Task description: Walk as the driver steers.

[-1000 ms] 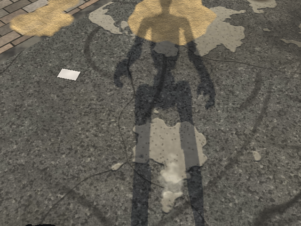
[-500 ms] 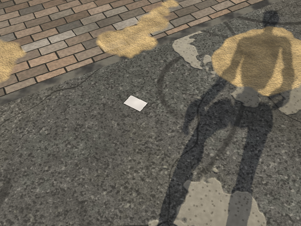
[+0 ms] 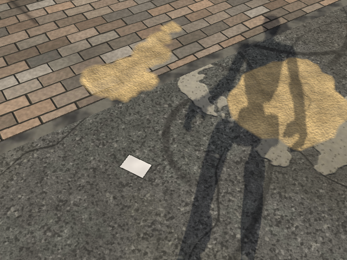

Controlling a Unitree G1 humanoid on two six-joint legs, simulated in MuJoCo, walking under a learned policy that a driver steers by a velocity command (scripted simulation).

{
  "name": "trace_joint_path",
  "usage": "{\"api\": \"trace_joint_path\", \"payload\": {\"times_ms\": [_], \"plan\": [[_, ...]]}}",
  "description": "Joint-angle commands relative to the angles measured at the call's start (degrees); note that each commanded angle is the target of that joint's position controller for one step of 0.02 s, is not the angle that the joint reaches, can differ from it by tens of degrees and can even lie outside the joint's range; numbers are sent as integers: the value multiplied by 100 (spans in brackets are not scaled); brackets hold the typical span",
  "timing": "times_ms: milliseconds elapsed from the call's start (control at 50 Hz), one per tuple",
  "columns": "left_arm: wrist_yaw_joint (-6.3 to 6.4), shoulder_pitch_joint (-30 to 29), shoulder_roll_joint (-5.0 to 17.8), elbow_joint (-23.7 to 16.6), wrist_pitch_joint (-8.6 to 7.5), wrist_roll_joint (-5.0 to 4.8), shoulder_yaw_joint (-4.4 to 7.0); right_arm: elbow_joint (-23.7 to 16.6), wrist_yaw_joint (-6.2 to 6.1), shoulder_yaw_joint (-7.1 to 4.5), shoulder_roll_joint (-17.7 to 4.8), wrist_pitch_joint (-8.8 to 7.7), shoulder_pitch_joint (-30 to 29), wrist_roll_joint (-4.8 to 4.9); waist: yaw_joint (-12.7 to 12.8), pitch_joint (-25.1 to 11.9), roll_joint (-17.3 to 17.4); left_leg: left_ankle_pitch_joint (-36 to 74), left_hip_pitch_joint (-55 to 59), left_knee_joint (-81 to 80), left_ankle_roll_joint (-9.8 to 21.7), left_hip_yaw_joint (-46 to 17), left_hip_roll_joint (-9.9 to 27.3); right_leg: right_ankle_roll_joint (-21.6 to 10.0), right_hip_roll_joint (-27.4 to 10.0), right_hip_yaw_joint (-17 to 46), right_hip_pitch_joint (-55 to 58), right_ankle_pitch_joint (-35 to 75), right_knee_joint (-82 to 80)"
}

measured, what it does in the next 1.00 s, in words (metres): walks ahead: right foot, then left foot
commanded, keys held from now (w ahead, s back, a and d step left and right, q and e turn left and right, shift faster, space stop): w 0.72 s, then w+e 0.28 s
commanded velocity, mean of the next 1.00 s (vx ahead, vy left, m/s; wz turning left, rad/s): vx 0.50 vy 0.00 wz -0.06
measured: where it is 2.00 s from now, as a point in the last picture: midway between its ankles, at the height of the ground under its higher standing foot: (201, 137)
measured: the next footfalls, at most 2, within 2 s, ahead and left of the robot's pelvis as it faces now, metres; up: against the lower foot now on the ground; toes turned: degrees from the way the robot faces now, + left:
right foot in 0.22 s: +0.31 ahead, -0.15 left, +0.00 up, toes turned -2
left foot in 0.76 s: +0.61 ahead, +0.09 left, +0.00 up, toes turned +1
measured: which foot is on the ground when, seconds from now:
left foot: down 0.00-0.24, up 0.26-0.74, down 0.76-1.00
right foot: up 0.00-0.20, down 0.22-0.78, up 0.80-1.00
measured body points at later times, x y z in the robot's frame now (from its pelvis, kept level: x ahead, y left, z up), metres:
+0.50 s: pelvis +0.28 -0.07 +0.00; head +0.30 -0.08 +0.45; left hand +0.32 +0.21 -0.12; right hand +0.43 -0.34 -0.11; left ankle +0.37 +0.11 -0.68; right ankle +0.27 -0.15 -0.75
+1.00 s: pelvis +0.56 +0.01 +0.00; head +0.58 +0.01 +0.45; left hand +0.68 +0.28 -0.13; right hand +0.60 -0.27 -0.12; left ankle +0.56 +0.09 -0.75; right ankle +0.58 -0.17 -0.67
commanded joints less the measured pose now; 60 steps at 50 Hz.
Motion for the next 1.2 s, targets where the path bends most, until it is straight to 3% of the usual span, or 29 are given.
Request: {"api": "trace_joint_path", "payload": {"times_ms": [20,100,160,200,220,240,260,280,300,320,340,360,380,460,560,660,720,740,760,780,800,820,840,860,880,920,1000,1100,1200], "plan": [[-56,-361,137,-355,-80,-6,-15,-322,-77,-219,-939,-101,-289,34,94,201,594,1127,-309,-805,871,-688,1362,12,73,-47,237,983,-1039],[-165,-983,196,-571,-126,-61,-34,-19,-105,-257,-1065,-30,145,103,-114,355,577,933,238,-653,802,-706,1609,-111,231,-60,277,1103,-1765],[-238,-1036,330,-655,-158,-51,-2,135,-143,-292,-1121,60,208,129,-17,327,630,1387,823,-280,668,-789,1840,-336,305,-53,336,516,-2064],[-230,-496,511,-524,-176,-35,91,166,-168,-306,-1182,130,83,126,325,-14,738,2767,969,424,511,-663,1732,-527,567,-325,1210,159,-2222],[-183,325,748,-265,-174,-19,228,165,-183,-256,-1071,167,75,99,701,-546,652,3353,738,1418,359,-430,1428,-693,705,-456,2374,226,-2255],[-127,1322,1159,-66,-158,25,353,39,-208,-129,-810,173,177,-16,1029,-1416,107,2104,-309,3121,144,-165,1090,-1036,-181,522,4096,500,-2013],[-139,1657,1598,66,-115,-4,454,-23,-129,79,-85,51,966,-14,643,-2130,-1449,-1628,-2728,5175,-286,-189,2,-2010,-1437,3288,6098,-880,-2592],[-145,1681,1016,35,-116,-91,303,51,-109,-29,-631,-67,558,95,945,-2089,-936,-2326,-3412,5835,-228,-979,136,-1907,-1396,3965,6064,-1902,-3243],[-125,1255,817,-35,-132,-63,228,-142,-86,-126,-956,-141,-38,242,912,-1211,-636,-1866,-3807,5924,-137,-900,436,-1638,-1232,3164,5370,-1846,-3366],[-110,848,711,-111,-132,-12,192,-230,-117,-107,-915,-166,-386,222,758,-745,-182,-1349,-3681,5688,-113,-717,729,-1506,-1029,2547,4584,-1316,-3455],[-112,584,574,-140,-141,33,155,-257,-137,-123,-868,-161,-533,124,607,-403,-78,-1010,-3492,5354,-144,-675,902,-1503,-875,2119,3901,-711,-3597],[-111,448,439,-155,-170,99,113,-232,-138,-140,-810,-115,-428,86,412,-348,-206,-773,-3103,5142,-152,-733,1054,-1453,-714,1804,3476,-284,-3730],[-118,396,392,-144,-188,99,105,-182,-135,-129,-702,-59,-304,83,309,-333,-251,-678,-2875,4990,-182,-721,1085,-1467,-618,1588,3250,-92,-3881],[-53,554,624,30,-242,28,173,-288,-157,-72,-483,71,-673,21,277,-17,-66,-52,-3115,4069,-408,-604,1185,-1592,-582,964,2914,507,-4301],[34,900,763,228,-171,-38,200,-468,-69,7,-314,-9,-1594,42,581,189,-23,1422,-2905,2328,-458,-365,977,-1308,-285,256,3022,613,-4387],[58,1347,846,512,-35,-96,235,-710,75,17,-387,-75,-2284,109,769,371,-57,1291,-2959,1569,-306,-348,812,-1237,-633,306,3806,648,-4073],[99,1252,953,562,54,-113,287,-675,128,-50,-583,-108,-2009,96,491,188,-184,674,-2443,1344,-69,-246,651,-1081,-783,330,4205,1599,-3536],[106,1159,949,555,82,-127,282,-539,109,-133,-715,-120,-1522,69,186,-89,-173,634,-1640,1173,48,-106,486,-978,-624,238,4094,2433,-2931],[109,1163,778,529,98,-90,212,-269,54,-283,-1002,-124,-604,45,-224,-700,-40,726,-246,1207,223,-142,523,-814,-299,62,3623,2571,-1842],[109,1252,399,363,86,79,60,-113,-17,-401,-1455,-101,418,-26,-524,-1652,787,803,1521,1388,568,-1464,1724,-589,148,-200,2391,707,70],[70,1937,-155,341,-33,-34,-84,-20,19,-425,-1664,-66,480,-31,-123,-2205,2230,-597,2923,587,1331,-3971,2732,-335,1072,21,342,-2778,1691],[53,1503,565,412,-111,-183,83,-95,17,-280,-1064,-75,343,14,-369,-1713,1383,-1376,2494,260,1103,-3889,2571,-380,748,634,-217,-2770,2261],[43,1018,779,254,-153,-281,166,-127,-6,-209,-861,-99,-44,17,-309,-948,1124,-1224,1770,128,858,-3023,2413,-444,496,544,-458,-2195,2255],[78,825,700,238,-145,-253,168,-154,-6,-166,-739,-121,-431,-7,-117,-592,766,-711,1066,-51,738,-2434,2199,-407,235,436,-238,-1682,2051],[99,775,632,250,-100,-183,200,-149,2,-130,-566,-150,-696,-27,23,-291,763,-272,555,-250,674,-1926,2000,-362,88,445,-63,-1332,1760],[94,1015,396,323,43,-188,203,-83,0,-117,-448,-226,-892,-92,254,-193,895,301,23,-561,623,-1271,1818,-292,-67,466,438,-959,1573],[100,706,204,151,201,-154,208,124,-69,-184,-606,-285,-830,-118,310,115,628,1171,-92,-807,691,-396,1787,-167,-79,539,-26,-248,1015],[-57,-68,51,-144,137,-94,142,268,-181,-221,-785,-205,-692,-78,73,344,503,1454,129,-937,537,476,1643,-176,33,67,34,944,-567],[-232,-841,-12,-609,137,-99,83,502,-215,-294,-949,5,-221,38,-166,561,432,2244,1185,-536,489,823,1958,-400,168,-345,-298,541,-1318]]}}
